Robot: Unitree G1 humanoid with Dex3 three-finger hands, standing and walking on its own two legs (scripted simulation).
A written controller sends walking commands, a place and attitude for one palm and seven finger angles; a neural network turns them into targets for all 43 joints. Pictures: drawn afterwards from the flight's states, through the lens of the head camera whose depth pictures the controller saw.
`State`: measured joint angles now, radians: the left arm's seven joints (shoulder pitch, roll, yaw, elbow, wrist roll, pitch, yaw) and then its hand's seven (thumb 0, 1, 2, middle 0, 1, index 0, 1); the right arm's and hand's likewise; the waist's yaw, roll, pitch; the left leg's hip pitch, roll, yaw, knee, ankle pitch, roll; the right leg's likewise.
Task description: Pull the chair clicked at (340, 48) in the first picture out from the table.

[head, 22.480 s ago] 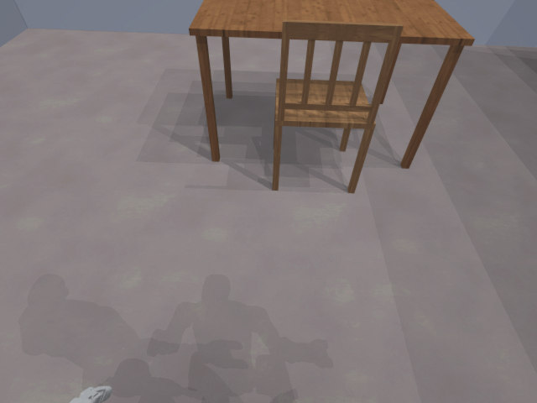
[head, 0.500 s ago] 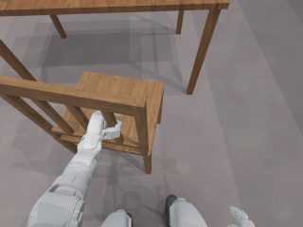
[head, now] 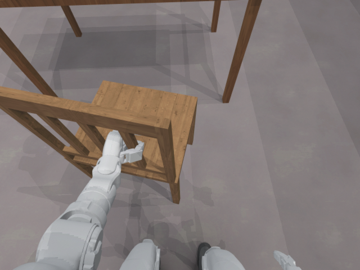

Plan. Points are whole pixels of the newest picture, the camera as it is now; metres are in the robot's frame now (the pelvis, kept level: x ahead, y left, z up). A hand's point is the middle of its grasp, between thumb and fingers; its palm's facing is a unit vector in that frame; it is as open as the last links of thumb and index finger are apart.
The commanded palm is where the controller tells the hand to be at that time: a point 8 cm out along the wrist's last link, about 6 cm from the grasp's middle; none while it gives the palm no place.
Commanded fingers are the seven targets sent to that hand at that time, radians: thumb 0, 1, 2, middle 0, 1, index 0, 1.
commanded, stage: step backward, pulling the chair out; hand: left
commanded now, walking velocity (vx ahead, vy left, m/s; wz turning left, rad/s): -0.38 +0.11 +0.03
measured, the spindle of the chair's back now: (100, 142) +0.43 +0.23 -0.11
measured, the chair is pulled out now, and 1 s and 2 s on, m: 0.38 0.57 0.61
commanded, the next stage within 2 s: stop walking, hand still on the chair in 0.60 s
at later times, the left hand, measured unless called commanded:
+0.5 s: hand (135, 186) +0.29 +0.11 -0.06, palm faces -0.05 -0.98 -0.17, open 5.9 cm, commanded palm +0.30 +0.17 -0.06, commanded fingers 0.00 0.90 0.90 -0.50 -1.45 -0.50 -1.45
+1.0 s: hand (130, 233) +0.19 +0.11 -0.06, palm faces -0.07 -0.99 -0.15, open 5.9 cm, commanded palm +0.18 +0.16 -0.04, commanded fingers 0.00 0.90 0.90 -0.50 -1.45 -0.50 -1.45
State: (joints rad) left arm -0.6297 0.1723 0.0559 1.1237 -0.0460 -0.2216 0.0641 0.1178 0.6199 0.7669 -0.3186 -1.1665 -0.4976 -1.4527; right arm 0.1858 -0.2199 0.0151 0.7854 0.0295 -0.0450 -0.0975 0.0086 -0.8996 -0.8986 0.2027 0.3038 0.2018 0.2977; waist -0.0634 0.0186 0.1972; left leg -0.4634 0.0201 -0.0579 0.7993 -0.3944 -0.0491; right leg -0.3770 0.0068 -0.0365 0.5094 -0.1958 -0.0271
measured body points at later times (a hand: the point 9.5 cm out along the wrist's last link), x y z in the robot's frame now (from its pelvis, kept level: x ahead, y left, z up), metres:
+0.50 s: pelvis -0.08 +0.01 -0.01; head +0.01 -0.02 +0.43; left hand +0.29 +0.16 -0.05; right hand +0.01 -0.25 -0.15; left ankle -0.09 +0.15 -0.71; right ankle +0.01 -0.11 -0.73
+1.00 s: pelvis -0.13 +0.01 +0.00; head -0.08 +0.00 +0.45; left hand +0.19 +0.16 -0.05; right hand -0.04 -0.24 -0.13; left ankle -0.14 +0.15 -0.73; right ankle -0.07 -0.11 -0.73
